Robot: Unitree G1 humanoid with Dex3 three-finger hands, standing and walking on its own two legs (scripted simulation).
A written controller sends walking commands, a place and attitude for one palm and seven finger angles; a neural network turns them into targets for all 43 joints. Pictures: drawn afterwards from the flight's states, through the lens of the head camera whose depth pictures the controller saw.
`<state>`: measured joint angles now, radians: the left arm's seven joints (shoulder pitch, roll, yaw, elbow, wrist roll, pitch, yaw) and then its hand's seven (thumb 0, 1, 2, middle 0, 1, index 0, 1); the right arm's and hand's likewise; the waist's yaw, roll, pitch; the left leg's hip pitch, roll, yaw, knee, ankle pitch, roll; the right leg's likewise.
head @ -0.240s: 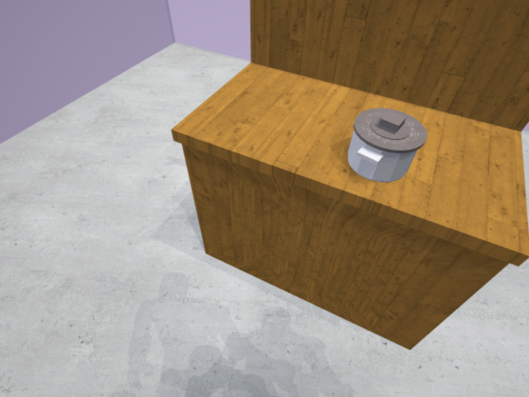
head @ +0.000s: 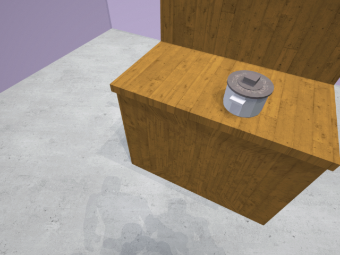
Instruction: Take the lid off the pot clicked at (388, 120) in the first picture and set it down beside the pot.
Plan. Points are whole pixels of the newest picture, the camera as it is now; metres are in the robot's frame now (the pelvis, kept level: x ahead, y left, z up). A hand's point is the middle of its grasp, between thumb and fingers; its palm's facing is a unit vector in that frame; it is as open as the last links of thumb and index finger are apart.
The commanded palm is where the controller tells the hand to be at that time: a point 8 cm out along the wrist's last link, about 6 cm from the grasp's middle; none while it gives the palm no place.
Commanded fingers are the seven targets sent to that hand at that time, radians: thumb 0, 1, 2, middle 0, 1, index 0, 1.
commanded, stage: look at it before walking up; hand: left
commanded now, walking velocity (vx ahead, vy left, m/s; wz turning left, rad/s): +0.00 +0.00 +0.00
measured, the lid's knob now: (251, 78) +0.70 -0.25 +0.05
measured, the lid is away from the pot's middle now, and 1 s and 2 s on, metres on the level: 0.00 0.00 0.00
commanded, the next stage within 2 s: turn to face it in 0.40 s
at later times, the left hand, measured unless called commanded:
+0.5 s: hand out of the picture +0.01 +0.18 -0.18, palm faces +0.01 -0.98 -0.21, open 7.4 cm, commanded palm none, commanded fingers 0.00 0.90 0.90 -0.20 -0.30 -0.20 -0.30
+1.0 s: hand out of the picture +0.05 +0.17 -0.17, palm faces -0.09 -0.96 -0.25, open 7.4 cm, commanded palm none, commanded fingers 0.00 0.90 0.90 -0.20 -0.30 -0.20 -0.30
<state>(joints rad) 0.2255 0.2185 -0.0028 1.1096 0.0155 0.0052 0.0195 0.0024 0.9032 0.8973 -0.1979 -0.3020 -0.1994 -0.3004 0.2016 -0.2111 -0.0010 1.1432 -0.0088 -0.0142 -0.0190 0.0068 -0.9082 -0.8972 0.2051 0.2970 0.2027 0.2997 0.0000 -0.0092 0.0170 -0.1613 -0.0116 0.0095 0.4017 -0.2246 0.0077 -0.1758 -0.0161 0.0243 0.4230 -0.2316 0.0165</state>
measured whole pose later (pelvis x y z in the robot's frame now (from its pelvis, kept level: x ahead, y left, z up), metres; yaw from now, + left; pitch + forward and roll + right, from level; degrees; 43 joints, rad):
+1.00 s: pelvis +0.00 -0.02 -0.01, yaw -10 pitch +1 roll +1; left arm 0.27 0.17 0.06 0.99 0.02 0.03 0.02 0.00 0.90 0.90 -0.20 -0.30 -0.20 -0.30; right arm 0.14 -0.23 -0.07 1.01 -0.01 0.03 -0.04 0.01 -0.91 -0.90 0.20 0.30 0.20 0.30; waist 0.03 0.02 0.07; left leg -0.42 0.03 0.02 0.98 -0.48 -0.03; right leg -0.29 0.06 0.11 0.53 -0.25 -0.04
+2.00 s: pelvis +0.11 -0.04 +0.00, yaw -28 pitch +1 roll +0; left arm 0.24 0.20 0.07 1.04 0.03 0.02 -0.03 0.02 0.93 0.90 -0.20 -0.30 -0.20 -0.30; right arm 0.39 -0.09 -0.02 1.09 -0.03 -0.07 -0.03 0.00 -0.91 -0.90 0.20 0.30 0.20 0.30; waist -0.03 -0.05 0.03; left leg -0.20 0.07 0.16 0.44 -0.26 0.00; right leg -0.52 -0.07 -0.04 1.01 -0.31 -0.01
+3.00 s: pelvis +0.20 -0.17 -0.01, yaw -25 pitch -1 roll +0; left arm 0.25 0.17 0.01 1.07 0.01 0.02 0.03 0.00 0.90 0.90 -0.20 -0.30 -0.20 -0.30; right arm 0.18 -0.20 -0.04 1.08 -0.01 0.04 -0.02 0.01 -0.91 -0.90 0.20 0.30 0.20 0.30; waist 0.00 0.01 0.05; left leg -0.19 0.01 0.02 0.48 -0.26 -0.01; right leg -0.20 -0.01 -0.04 0.52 -0.31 -0.01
